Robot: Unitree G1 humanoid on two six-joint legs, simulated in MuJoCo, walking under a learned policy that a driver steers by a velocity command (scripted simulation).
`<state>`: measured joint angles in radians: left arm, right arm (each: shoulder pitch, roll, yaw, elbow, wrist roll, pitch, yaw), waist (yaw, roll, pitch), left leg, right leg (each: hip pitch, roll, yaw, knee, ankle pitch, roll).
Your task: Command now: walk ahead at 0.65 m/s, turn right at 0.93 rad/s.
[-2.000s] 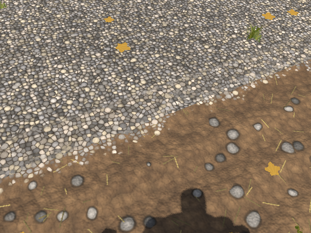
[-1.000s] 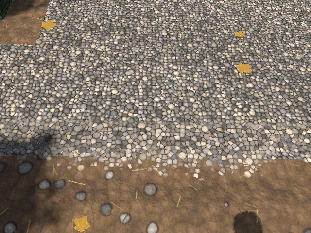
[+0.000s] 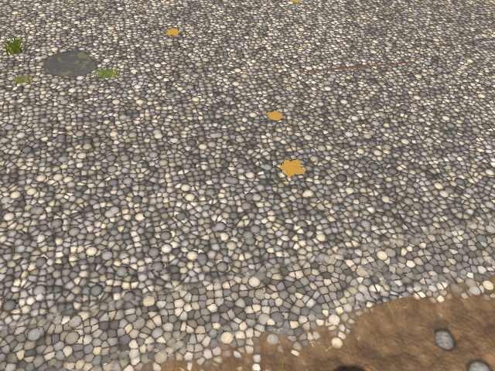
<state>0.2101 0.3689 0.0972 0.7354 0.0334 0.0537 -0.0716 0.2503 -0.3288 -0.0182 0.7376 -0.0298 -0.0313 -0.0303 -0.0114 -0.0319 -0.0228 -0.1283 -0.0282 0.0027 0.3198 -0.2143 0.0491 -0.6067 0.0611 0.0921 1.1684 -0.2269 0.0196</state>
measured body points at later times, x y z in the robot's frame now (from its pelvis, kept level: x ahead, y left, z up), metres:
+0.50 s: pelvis +0.30 -0.14 -0.03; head +0.34 -0.14 +0.41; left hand +0.54 +0.03 -0.15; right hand +0.16 -0.36 -0.17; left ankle +0.14 +0.06 -0.61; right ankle +0.31 -0.20 -0.75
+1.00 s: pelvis +0.75 -0.24 -0.04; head +0.75 -0.25 +0.41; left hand +0.93 -0.02 -0.11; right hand +0.74 -0.53 -0.18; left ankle +0.75 -0.23 -0.75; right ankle +0.73 -0.42 -0.64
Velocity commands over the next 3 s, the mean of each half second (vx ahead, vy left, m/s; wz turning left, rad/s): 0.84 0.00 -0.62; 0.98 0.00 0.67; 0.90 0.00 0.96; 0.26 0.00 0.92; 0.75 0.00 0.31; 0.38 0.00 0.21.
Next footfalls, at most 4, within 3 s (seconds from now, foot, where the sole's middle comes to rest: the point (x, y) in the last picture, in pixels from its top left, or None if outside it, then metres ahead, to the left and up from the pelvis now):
0.40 right None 0.35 -0.22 -0.79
0.84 left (316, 285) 0.79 -0.23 -0.79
1.22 right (351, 188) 1.20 -0.40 -0.79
1.62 left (259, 146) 1.41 -0.07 -0.79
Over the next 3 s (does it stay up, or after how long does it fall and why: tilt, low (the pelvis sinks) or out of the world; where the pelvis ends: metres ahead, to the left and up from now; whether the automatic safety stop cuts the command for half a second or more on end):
stays up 1.62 0.30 -0.01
